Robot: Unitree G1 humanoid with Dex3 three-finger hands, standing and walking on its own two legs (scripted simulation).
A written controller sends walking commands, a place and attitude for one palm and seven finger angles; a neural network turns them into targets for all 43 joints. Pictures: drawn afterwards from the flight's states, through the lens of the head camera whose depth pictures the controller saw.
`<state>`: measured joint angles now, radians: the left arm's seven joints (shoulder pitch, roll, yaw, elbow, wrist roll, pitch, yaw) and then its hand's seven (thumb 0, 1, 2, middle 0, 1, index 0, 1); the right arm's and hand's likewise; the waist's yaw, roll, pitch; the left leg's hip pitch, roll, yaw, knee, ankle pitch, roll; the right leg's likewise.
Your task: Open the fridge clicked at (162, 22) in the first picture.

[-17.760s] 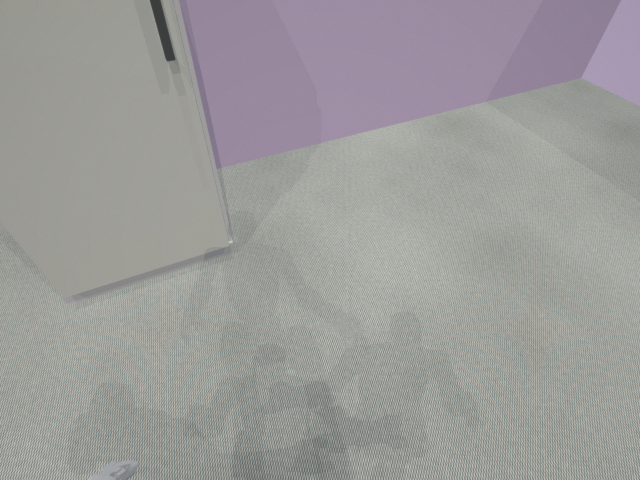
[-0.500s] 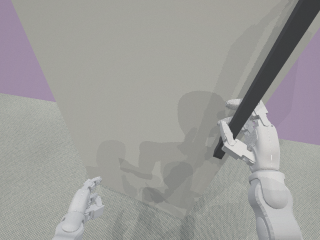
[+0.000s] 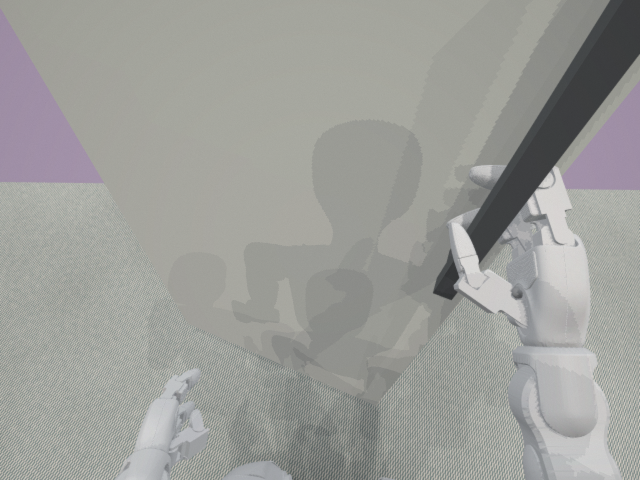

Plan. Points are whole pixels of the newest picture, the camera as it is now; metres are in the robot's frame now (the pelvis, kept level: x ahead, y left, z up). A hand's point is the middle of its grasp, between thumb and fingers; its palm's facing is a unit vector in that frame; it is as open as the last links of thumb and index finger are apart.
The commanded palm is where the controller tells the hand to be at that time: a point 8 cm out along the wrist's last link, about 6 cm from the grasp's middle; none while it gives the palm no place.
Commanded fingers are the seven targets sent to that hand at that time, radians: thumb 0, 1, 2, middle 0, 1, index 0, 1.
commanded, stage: walk backward, drawing the door open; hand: right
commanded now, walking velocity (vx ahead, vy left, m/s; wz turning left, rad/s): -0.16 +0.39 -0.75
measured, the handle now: (529, 150) +0.33 -0.10 +0.28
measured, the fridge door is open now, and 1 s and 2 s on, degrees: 24 60 82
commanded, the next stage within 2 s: stop walking and hold the door back in 1.46 s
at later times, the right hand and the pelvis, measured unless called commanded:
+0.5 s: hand (348, 432) +0.15 +0.01 +0.19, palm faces +0.35 +0.91 -0.20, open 7.1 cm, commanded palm +0.10 -0.03 +0.19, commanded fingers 0.00 -0.90 -0.90 0.45 1.40 0.45 1.40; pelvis -0.08 +0.21 +0.01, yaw -22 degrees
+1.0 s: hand out of the picture +0.04 +0.16 +0.19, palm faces +0.74 +0.63 -0.23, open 7.1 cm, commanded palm -0.02 +0.15 +0.19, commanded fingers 0.00 -0.90 -0.90 0.45 1.40 0.45 1.40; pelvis -0.07 +0.45 +0.01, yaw -43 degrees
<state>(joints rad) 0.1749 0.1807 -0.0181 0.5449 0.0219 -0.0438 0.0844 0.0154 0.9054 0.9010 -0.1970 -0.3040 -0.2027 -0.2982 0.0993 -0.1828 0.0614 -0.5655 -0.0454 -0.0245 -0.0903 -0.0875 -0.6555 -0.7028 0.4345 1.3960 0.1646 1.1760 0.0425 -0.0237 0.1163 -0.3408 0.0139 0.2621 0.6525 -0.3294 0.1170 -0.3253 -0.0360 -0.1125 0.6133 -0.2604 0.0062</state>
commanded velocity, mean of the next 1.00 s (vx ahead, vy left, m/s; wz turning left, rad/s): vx -0.16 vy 0.33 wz -0.69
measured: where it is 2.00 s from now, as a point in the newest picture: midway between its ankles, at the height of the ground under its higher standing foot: outside the picture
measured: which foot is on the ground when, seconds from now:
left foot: down 0.00-0.00, up 0.02-0.28, down 0.30-0.56, up 0.58-0.86, down 0.88-1.00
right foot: down 0.00-0.30, up 0.32-0.56, down 0.58-0.88, up 0.90-1.00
